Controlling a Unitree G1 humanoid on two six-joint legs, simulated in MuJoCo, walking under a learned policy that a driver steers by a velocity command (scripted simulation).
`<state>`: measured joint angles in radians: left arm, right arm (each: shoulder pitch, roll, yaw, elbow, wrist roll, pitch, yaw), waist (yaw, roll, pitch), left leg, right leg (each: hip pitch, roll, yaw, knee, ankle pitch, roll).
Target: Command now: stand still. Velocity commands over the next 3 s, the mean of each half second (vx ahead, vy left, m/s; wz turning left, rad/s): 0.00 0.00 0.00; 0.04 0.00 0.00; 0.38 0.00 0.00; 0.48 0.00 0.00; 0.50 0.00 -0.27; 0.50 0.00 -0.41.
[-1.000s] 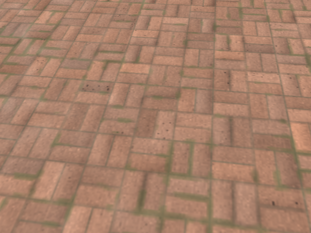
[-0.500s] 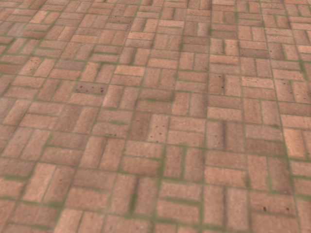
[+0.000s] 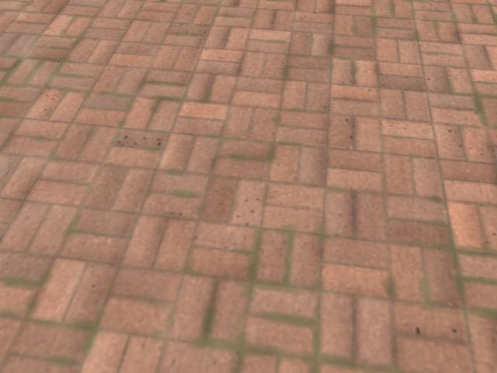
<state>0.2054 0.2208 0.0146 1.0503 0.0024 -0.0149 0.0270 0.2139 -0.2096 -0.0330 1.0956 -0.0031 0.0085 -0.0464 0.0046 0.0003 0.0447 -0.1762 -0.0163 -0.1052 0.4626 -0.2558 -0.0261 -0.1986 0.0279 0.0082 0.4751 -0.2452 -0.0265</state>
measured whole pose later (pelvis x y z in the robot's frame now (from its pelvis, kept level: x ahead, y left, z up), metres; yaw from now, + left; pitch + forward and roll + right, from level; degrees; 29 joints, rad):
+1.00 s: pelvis +0.02 +0.00 +0.00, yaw +0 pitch -1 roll +0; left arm 0.31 0.20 0.02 1.08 -0.02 -0.02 0.04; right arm 0.32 -0.18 -0.01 1.12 0.01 -0.02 -0.05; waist 0.01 0.00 0.00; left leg -0.25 -0.01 -0.05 0.64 -0.41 0.02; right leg -0.21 0.03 0.00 0.52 -0.31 -0.05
